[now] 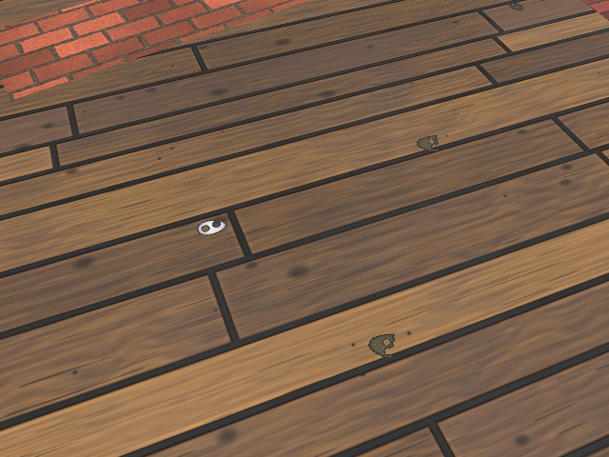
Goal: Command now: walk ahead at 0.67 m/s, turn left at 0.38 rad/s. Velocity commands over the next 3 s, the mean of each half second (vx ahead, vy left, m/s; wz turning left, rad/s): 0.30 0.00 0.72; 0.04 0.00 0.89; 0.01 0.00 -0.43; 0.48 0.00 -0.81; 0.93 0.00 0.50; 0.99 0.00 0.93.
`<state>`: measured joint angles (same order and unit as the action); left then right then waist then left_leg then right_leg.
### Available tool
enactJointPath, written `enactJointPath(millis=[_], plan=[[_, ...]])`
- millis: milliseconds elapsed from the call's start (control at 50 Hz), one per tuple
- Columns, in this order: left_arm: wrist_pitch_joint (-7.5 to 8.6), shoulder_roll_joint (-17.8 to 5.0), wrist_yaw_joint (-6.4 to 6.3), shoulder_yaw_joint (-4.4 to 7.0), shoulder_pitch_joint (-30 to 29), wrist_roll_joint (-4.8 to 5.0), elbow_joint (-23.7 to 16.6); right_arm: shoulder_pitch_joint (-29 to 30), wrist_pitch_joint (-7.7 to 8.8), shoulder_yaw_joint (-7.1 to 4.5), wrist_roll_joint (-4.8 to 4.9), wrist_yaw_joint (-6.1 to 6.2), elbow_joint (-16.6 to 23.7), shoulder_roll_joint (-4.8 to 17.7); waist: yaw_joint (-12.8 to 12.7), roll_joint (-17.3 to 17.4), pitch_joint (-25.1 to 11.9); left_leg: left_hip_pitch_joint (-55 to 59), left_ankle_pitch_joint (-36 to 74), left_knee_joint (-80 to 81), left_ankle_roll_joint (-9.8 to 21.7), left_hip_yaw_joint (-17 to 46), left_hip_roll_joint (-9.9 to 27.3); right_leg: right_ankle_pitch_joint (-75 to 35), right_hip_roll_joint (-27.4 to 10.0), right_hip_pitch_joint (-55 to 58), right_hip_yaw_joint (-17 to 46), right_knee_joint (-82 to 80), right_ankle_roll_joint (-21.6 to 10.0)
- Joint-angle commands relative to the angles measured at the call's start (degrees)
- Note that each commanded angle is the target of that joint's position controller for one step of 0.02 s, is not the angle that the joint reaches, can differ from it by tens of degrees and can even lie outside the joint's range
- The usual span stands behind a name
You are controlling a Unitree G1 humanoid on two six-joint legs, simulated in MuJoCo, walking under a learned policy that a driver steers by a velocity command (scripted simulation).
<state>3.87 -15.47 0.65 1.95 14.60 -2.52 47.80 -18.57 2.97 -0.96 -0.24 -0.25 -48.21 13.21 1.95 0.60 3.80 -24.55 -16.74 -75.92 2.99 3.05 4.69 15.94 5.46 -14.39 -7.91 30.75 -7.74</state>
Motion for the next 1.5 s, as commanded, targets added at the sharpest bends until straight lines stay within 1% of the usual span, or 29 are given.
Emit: enactJointPath(millis=[20,40,60,80,160,220,240,260,280,300,340,360,460,520,700,720,760,800,900,1000,1080,1120,1140,1160,1180,1260,1360,1460,1500], plan=[[3.5,-4.22,-0.14,1.08,1.82,1.7,-1.94,-6.97,-2.18,-1.87,-0.79,-0.81,0.06,4.97,1.57,-0.77,-0.13,-5.32,0.87,5.31,-1.2,-0.6,2.03,-48.58,-18.84,3.5,9.99,-16.44,-1.48],[3.77,-4.35,-0.32,1.11,1.08,1.92,-1.91,-4.11,-2.35,-1.89,-0.72,-1.2,1.06,4.46,1.58,-1.8,0.31,-6.65,3.77,8.4,-1.31,-2.25,1.55,-51.47,-16.97,3.67,6.19,-17.35,0.02],[3.79,-3.11,-1.04,1.29,-6.64,2.54,-4.38,-0.45,-0.82,-2.74,4.76,-0.03,3.04,5.14,1.49,-5.78,-0.99,-9.97,6.87,10.14,-1.9,0.3,1.99,-47.66,-15.72,5.5,4.47,-18.48,1.63],[3.65,-3.87,-1.86,1.33,-7.97,2.73,-5.14,1.68,0.19,-2.53,4.89,-0.1,3.98,5.55,1.45,-5.43,-0.96,-9.44,11.09,15.79,-1.94,-1.94,1.17,-47.57,-13.69,4.95,1.15,-18.94,3.49],[1.76,-8.83,-5.78,1.97,-1.53,2.68,-4.61,5.56,2.08,-2.22,1.27,-2.71,6.36,3.1,-1.65,-3.86,-5.07,1.05,30.6,39.22,-3.32,-14.35,-8.06,-56.53,-10.03,7.48,-6.06,-8.33,6.74],[0.33,-10.77,-6.01,2.76,-7.3,3.9,-7.76,-10.15,-0.38,-5.75,1.69,-3.45,5.24,11.29,7.27,-9.6,-12.59,19.16,23.6,38.73,1.1,-11.25,-10.29,-62.84,-13.61,4.96,-3.85,9.98,8.33],[0.38,-9.31,-4.81,2.41,-11.94,4.55,-8.86,-19.06,-1.29,-7.06,1.5,-2.49,3.2,14.19,13.19,-3.36,-13.46,28.22,29.52,44.09,4.28,-6.78,-7.91,-45.79,-11.17,-0.55,-3.41,27.62,9.46],[0.82,-1.67,-2.09,0.48,-12.47,3.06,-9.38,-18.04,-1.68,-6.24,1.1,-1.29,1.79,13.38,10.18,12.36,-6.95,30.22,48.31,47.72,5.89,0.27,-3.63,16.47,-0.88,-11.44,-2.14,48.08,10.43],[1.2,2.48,-0.62,-0.56,1.53,2.5,-10.46,-8.1,0.2,-4.96,-3.27,-1.13,7.12,15.07,-2.51,19.07,-12.51,34.52,69.48,41.98,17.24,24.5,5.91,25.25,3.53,-23.88,10.33,64.52,11.95],[1.62,-4.67,0.02,-0.08,5.31,2.08,-11.01,-2.71,0.86,-5.98,-3.57,-1.65,12.56,17.41,-1.29,11.55,-24.01,36.78,54.65,51.47,23.52,37.77,12.72,20.13,2.59,-24.01,18.7,65.7,10.92],[0.67,-10.18,-0.84,1.74,-3.16,2.31,-12.46,6.6,0.09,-5.81,0.88,-1.55,16.59,14.33,-4.17,-6.36,-12.11,21.41,15.71,59.64,19.46,35.82,8.25,11.73,-1.79,-25.88,18.02,54.96,9.19],[-0.34,-9.64,-1.47,1.72,-4.73,1.97,-13.03,7.45,-0.11,-5.37,1.47,-1.18,17.08,13.31,-4.95,-6.88,-9.65,15.22,13.54,60.69,18.09,34.8,6.99,10.23,-2.61,-24.17,18.12,50.79,9.6],[-1.95,-4.2,-2.61,1.09,-9.54,1.71,-13.65,4.81,-2.59,-6.3,1.31,2.0,16.97,13.85,-3.11,-1.58,-11.28,10.68,34.48,55.12,11.89,22.11,-1.94,4.58,-1.79,-18.29,16.49,27.68,13.33],[-2.37,-4.4,-2.95,1.4,-11.98,2.81,-13.38,5.91,-4.86,-6.75,2.02,3.58,18.27,14.24,-1.97,2.78,-14.25,13.72,25.63,53.54,7.91,23.07,-3.3,-1.73,-0.9,-18.37,17.67,20.55,13.99],[0.39,-7.71,-1.34,3.84,-12.89,2.99,-11.65,9.81,-6.19,-6.79,1.65,2.82,21.85,12.98,-1.17,10.46,-10.71,13.62,15.97,48.15,4.6,32.74,-5.27,-6.31,-0.89,-5.83,18.81,-4.97,10.66],[0.48,-8.14,-1.25,4.28,-10.74,3.03,-10.68,10.28,-6.23,-6.41,2.0,2.59,22.14,12.11,-2.13,8.12,-10.96,10.51,7.44,44.48,2.99,31.22,-7.66,-13.2,-3.56,0.68,18.59,-11.71,9.36],[-1.23,-12.92,-1.71,4.98,-11.46,0.77,-12.34,4.26,-6.06,-5.31,1.61,1.95,22.62,9.15,2.05,-13.09,-12.35,-6.69,-23.91,22.99,-2.19,13.48,-18.27,-27.27,-24.04,12.38,37.65,-11.79,-3.43],[-1.47,-8.35,-2.35,4.46,-12.11,0.78,-13.46,4.19,-5.3,-7.51,1.69,0.82,21.2,17.6,0.87,-11.5,-10.23,-11.87,-15.15,7.59,-6.53,9.25,-9.67,-18.54,-25.7,8.26,36.8,-12.45,-7.07],[-3.75,-8.09,-4.42,3.68,-11.33,1.23,-13.41,6.17,-6.4,-5.48,2.08,0.97,20.96,11.9,-1.76,-7.14,-5.37,-15.16,-3.7,3.45,-8.45,-0.09,-4.21,-16.04,-17.24,5.07,17.88,-13.94,-3.59],[-4.27,-10.02,-2.61,3.94,-8.13,1.79,-11.34,8.52,-5.05,-2.99,0.25,1.52,21.24,7.17,-3.65,-8.18,-10.55,-4.28,-9.98,20.17,-8.15,-0.62,-3.81,-24.25,-18.29,6.79,16.5,-11.89,-6.72],[-3.8,-7.78,-0.42,2.59,-8.12,3.62,-9.46,4.72,-4.79,-2.76,-0.21,1.52,17.12,6.06,-1.73,-10.53,-9.28,9.74,-2.03,44.29,-6.48,-3.07,-5.77,-19.09,-16.4,1.86,17.84,-9.57,-4.86],[-3.43,-9.62,-0.1,3.05,-5.0,4.84,-8.61,3.1,-4.75,-3.89,0.03,1.79,16.49,9.63,-1.07,-10.38,-8.69,20.48,7.47,55.02,-3.29,-1.82,-5.43,-17.14,-14.75,-4.09,19.67,-6.96,-0.58],[-2.78,-7.25,0.35,2.3,-4.64,3.72,-9.42,0.56,-5.11,-4.73,-0.47,2.45,16.96,13.29,-0.75,-3.47,-11.89,28.05,16.29,53.43,-0.16,5.59,3.94,-6.24,-11.88,-9.83,17.92,-0.74,3.6],[-1.93,-4.12,0.6,1.59,-4.78,3.81,-11.29,2.66,-5.89,-6.18,-1.68,2.75,16.31,18.27,-2.28,13.21,-10.46,24.9,22.14,53.45,7.32,12.95,14.77,8.86,-5.03,-18.73,8.89,6.86,7.52],[-1.95,-8.27,0.08,2.84,-7.2,4.07,-11.35,3.74,-5.43,-5.95,-2.56,2.63,17.13,15.37,0.94,14.17,-10.06,19.87,22.48,55.99,12.38,15.26,18.15,17.57,-5.96,-19.2,7.51,19.16,9.74],[-6.37,-8.11,-2.04,4.75,-1.25,4.14,-8.88,13.4,-3.05,-3.97,-0.79,3.1,18.13,8.55,-3.24,10.26,-4.84,15.55,25.44,56.79,8.25,2.99,12.64,10.64,-8.04,-23.32,10.0,38.32,12.87],[-6.85,-3.76,0.14,3.03,-6.29,3.9,-14.14,11.89,-3.51,-5.24,-0.6,3.58,16.23,10.11,-0.66,8.64,-6.56,18.17,23.38,54.92,7.66,-3.95,12.91,4.53,-10.25,-18.38,5.98,21.94,12.91],[-7.61,-6.46,1.6,4.47,-2.28,4.1,-15.54,12.58,-2.95,-6.71,1.69,2.08,14.5,12.65,-2.76,8.27,-8.1,16.97,23.99,48.1,4.61,-7.05,15.75,0.71,-7.43,-7.19,0.92,6.65,8.22],[-7.47,-11.91,-0.08,7.05,4.18,3.83,-14.22,8.3,-2.55,-6.28,1.14,1.23,12.62,9.51,-4.76,-3.88,-9.28,5.6,11.04,30.13,-2.75,-13.97,8.79,-21.3,-7.85,8.64,9.04,-4.2,2.92]])
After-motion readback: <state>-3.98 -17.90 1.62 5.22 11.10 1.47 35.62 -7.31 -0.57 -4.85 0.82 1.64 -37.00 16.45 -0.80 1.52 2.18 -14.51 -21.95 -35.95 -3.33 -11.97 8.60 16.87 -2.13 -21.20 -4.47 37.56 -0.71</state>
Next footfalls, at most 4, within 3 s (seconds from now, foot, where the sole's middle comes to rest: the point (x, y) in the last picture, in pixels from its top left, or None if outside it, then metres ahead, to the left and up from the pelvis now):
0.24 left None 0.39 0.10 -0.76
0.74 right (324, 419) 0.55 -0.03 -0.76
1.14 left None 0.32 0.11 -0.76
1.50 right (348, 436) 0.51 -0.08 -0.76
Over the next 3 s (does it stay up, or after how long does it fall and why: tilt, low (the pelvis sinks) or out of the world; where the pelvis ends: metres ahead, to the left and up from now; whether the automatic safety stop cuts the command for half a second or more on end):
stays up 1.20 0.39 0.00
